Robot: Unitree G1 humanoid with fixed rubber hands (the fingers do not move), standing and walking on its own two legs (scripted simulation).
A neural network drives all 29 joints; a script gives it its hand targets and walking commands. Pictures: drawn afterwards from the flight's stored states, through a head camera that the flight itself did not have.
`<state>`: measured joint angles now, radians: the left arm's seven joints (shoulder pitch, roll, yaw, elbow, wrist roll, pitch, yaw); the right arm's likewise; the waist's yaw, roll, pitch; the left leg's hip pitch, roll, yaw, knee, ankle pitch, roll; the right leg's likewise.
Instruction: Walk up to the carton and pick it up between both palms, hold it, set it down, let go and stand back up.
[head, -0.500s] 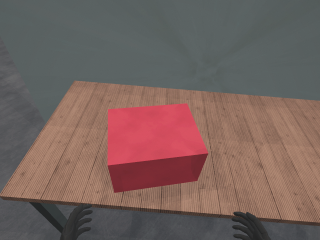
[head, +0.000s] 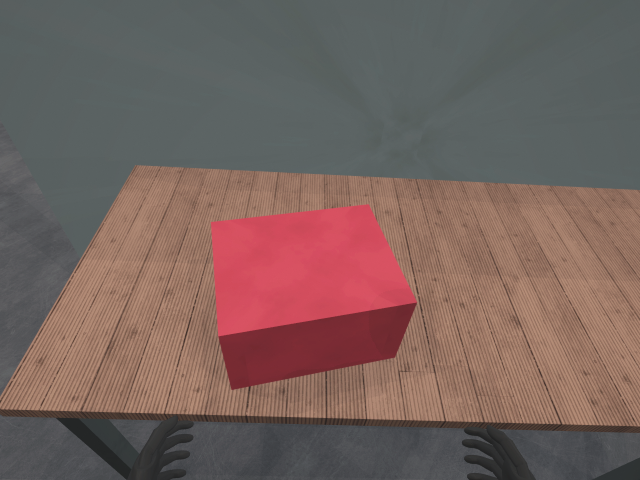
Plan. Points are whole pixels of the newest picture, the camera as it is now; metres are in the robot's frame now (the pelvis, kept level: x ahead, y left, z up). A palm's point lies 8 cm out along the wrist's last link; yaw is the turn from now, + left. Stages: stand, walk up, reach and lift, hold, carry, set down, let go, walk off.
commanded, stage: set down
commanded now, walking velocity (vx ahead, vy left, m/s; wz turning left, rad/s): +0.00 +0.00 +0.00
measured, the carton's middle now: (304, 291) +0.45 +0.03 -0.06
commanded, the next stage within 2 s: let go in 0.28 s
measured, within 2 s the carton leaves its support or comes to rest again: neither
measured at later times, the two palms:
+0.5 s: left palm out of the picture +0.15 +0.23 -0.08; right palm out of the picture +0.15 -0.22 -0.08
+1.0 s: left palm out of the picture +0.13 +0.25 -0.10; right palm out of the picture +0.13 -0.29 -0.08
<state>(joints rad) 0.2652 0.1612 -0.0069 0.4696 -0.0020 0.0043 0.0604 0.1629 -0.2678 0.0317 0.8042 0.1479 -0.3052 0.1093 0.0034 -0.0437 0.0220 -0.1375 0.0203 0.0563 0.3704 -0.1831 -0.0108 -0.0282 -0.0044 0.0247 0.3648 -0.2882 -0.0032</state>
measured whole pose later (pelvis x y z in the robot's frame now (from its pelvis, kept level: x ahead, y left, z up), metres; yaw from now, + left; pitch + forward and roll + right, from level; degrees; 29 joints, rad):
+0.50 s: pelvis +0.00 +0.00 +0.00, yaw +0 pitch -4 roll +0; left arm 0.23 0.21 0.01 0.47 0.01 0.13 0.01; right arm 0.16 -0.18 0.01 0.75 0.03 -0.23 0.02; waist -0.01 -0.03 0.08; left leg -0.11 0.03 0.06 0.37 -0.19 -0.01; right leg 0.01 0.00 0.03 0.34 -0.28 0.00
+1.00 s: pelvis -0.01 -0.01 -0.01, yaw +0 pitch -3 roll +0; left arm 0.18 0.29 0.05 0.65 0.02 0.02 0.01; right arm 0.15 -0.30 -0.03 0.77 -0.02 -0.05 -0.01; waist 0.01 -0.06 0.07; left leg -0.20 0.05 0.04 0.46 -0.21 -0.02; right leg -0.07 0.03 0.01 0.43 -0.31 -0.02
